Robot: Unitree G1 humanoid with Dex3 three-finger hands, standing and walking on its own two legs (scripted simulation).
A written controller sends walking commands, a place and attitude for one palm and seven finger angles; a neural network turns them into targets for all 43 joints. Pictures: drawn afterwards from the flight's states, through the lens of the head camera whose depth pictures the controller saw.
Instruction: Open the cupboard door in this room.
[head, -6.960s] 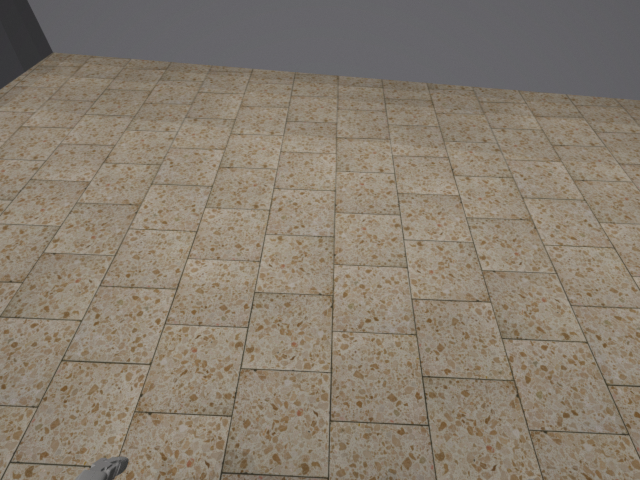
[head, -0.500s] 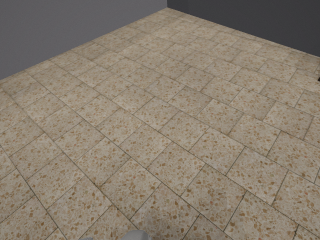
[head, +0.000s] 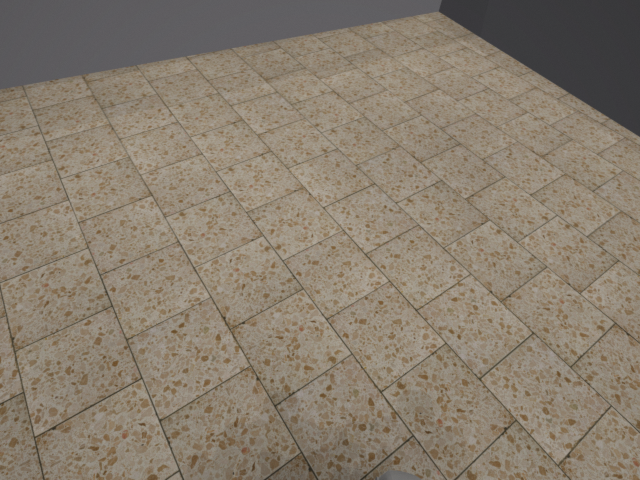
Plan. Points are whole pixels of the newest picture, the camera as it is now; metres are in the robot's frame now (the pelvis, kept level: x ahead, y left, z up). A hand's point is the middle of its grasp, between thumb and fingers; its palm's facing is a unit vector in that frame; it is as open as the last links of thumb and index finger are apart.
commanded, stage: turn or walk to find it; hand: left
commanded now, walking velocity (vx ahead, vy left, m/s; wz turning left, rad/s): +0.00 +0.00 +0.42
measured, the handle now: out of the picture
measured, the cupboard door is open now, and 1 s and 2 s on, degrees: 0 0 0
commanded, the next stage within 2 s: none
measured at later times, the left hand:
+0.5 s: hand out of the picture +0.01 +0.16 -0.15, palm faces +0.23 -0.94 -0.26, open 7.4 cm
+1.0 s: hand out of the picture -0.06 +0.22 -0.16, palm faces +0.44 -0.86 -0.27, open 7.4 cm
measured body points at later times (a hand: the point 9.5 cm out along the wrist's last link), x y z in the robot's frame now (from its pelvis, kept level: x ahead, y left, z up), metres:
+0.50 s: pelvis -0.02 -0.04 +0.00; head +0.01 -0.06 +0.45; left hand +0.00 +0.21 -0.13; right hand +0.07 -0.29 -0.16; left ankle -0.07 +0.10 -0.67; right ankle +0.00 -0.15 -0.74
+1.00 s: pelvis -0.05 -0.02 +0.00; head -0.03 -0.01 +0.45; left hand -0.08 +0.26 -0.14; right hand +0.12 -0.20 -0.14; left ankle -0.07 +0.09 -0.74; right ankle +0.00 -0.15 -0.69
